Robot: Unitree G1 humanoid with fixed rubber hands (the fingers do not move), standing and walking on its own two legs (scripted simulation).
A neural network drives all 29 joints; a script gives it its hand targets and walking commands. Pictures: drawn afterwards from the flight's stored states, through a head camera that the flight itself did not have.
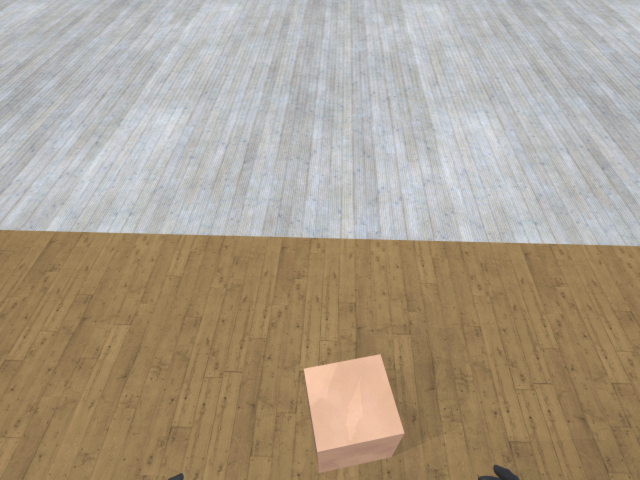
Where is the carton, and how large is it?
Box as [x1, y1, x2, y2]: [304, 354, 403, 472]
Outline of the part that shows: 380,354 304,369 307,400 319,472 391,456 403,434 403,430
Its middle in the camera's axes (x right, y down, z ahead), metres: +0.07 +0.49 +1.06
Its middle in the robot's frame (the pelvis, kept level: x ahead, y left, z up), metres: +0.38 -0.05 -0.64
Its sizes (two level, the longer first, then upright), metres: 0.210 0.200 0.250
